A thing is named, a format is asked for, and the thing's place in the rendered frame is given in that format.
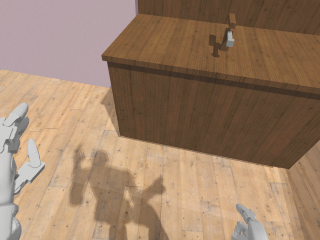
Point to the robot left hand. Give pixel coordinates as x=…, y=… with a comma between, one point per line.
x=11, y=129

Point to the left robot forearm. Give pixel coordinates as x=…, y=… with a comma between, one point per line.
x=10, y=227

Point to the tap lever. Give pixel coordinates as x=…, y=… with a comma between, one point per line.
x=230, y=40

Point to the counter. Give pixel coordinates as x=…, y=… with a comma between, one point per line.
x=175, y=82

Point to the robot right hand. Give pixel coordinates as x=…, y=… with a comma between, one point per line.
x=255, y=229

